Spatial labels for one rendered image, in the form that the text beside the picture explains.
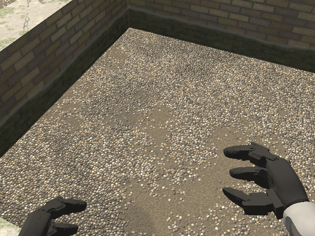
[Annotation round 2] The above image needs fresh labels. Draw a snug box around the left robot hand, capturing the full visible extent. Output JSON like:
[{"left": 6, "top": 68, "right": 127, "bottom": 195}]
[{"left": 18, "top": 196, "right": 87, "bottom": 236}]

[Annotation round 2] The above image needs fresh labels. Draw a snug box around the robot right forearm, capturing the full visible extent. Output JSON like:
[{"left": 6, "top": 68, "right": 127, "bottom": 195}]
[{"left": 283, "top": 202, "right": 315, "bottom": 236}]

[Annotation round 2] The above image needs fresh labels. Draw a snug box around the right robot hand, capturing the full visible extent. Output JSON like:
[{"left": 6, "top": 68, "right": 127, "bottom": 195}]
[{"left": 222, "top": 142, "right": 309, "bottom": 220}]

